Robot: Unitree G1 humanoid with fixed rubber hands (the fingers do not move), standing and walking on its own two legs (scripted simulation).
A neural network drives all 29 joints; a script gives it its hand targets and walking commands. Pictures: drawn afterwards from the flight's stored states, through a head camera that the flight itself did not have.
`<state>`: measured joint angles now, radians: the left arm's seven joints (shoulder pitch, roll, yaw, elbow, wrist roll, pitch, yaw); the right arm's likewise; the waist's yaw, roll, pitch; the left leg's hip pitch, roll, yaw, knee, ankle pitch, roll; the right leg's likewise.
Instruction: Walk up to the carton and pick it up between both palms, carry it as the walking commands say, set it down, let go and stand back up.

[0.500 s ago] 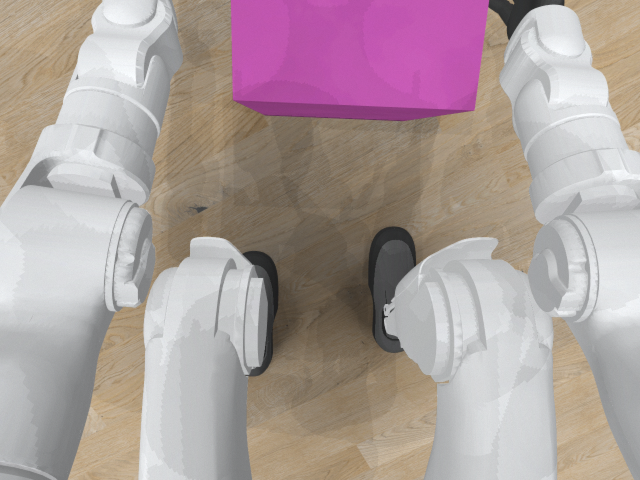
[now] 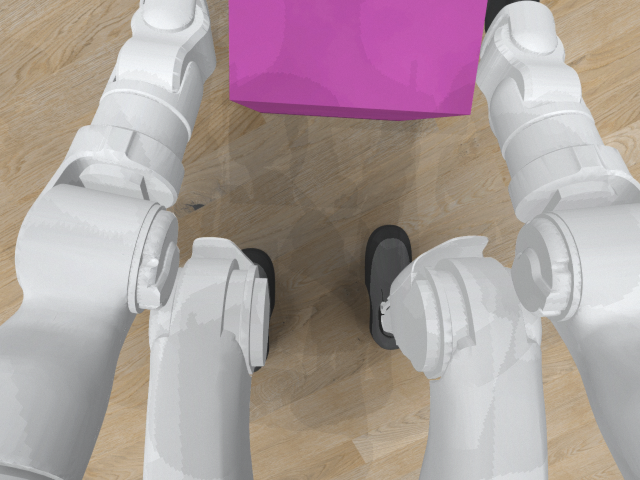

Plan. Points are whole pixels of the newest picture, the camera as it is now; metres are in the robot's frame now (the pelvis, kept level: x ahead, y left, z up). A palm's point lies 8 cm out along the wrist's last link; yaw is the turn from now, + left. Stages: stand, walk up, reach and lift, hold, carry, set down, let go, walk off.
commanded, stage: reach and lift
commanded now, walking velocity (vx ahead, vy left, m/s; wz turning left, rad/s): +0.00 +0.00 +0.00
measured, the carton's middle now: (345, 9) +0.54 -0.03 -0.25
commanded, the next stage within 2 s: none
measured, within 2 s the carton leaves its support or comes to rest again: leaves its support in 0.38 s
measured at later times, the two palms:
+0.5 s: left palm out of the picture +0.54 +0.12 -0.17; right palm out of the picture +0.54 -0.17 -0.16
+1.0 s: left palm out of the picture +0.55 +0.12 -0.10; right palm out of the picture +0.53 -0.17 -0.10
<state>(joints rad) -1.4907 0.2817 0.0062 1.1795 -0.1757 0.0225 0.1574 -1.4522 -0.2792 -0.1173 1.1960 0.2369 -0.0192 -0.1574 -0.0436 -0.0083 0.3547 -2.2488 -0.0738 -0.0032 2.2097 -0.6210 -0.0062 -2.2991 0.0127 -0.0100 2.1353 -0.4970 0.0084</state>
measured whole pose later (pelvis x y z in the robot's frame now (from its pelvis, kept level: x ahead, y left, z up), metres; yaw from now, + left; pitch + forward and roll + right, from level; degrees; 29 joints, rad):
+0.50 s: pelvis +0.01 +0.00 -0.01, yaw +1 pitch +36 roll -1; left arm -1.37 0.23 0.15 1.01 -0.05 0.17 0.13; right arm -1.38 -0.23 -0.25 1.06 0.09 0.15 -0.12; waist -0.05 -0.01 0.30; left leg -2.25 -0.10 -0.01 2.27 -0.65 -0.01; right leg -2.29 0.04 0.01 2.21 -0.54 0.03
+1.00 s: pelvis +0.00 +0.00 +0.02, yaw +1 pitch +42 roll +0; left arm -1.32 0.14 0.32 0.87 0.10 0.27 0.11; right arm -1.25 -0.10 -0.43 0.77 -0.08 0.29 -0.12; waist -0.05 0.02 0.12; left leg -2.25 -0.13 -0.02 2.12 -0.61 -0.03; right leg -2.29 0.08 0.04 2.07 -0.51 0.05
